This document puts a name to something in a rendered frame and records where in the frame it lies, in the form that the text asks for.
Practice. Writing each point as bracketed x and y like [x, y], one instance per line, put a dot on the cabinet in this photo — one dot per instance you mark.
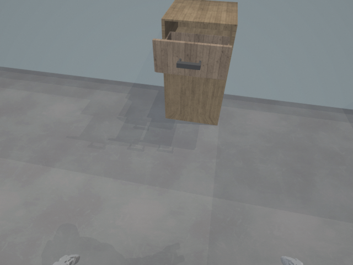
[189, 98]

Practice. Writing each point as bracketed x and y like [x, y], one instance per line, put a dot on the handle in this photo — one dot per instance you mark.
[188, 65]

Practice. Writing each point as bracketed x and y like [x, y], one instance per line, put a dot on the drawer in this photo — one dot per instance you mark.
[212, 50]

